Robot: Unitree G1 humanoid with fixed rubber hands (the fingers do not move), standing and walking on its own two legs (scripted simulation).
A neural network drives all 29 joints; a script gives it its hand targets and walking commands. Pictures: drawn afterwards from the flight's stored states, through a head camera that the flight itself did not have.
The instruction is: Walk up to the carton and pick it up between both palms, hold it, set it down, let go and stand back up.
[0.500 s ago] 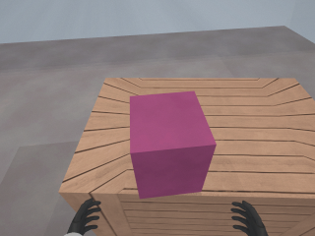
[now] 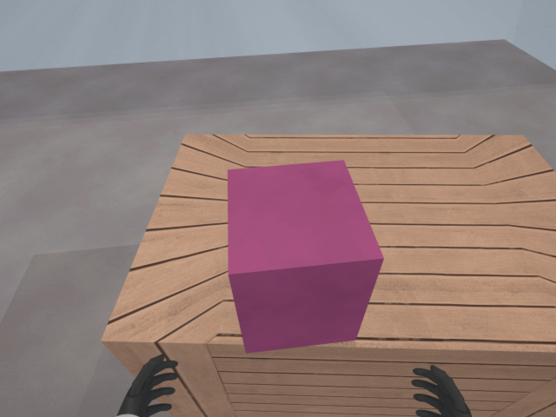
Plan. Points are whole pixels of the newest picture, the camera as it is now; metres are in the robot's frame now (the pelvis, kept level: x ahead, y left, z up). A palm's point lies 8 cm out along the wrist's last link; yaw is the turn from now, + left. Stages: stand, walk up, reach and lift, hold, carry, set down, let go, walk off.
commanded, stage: let go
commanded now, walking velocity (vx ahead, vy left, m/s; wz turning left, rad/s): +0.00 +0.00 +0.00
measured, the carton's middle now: (294, 258) +0.39 +0.03 +0.00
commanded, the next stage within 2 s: stand in 0.40 s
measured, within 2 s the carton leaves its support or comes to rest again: neither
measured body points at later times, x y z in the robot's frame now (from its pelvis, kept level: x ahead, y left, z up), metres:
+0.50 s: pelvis +0.00 +0.00 +0.00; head +0.01 +0.01 +0.45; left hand +0.16 +0.27 -0.07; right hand +0.18 -0.23 -0.10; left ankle -0.01 +0.15 -0.74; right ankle -0.01 -0.10 -0.74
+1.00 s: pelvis +0.01 +0.02 +0.00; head +0.03 +0.03 +0.45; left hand +0.13 +0.32 -0.09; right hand +0.17 -0.25 -0.10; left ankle -0.01 +0.15 -0.74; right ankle -0.01 -0.10 -0.74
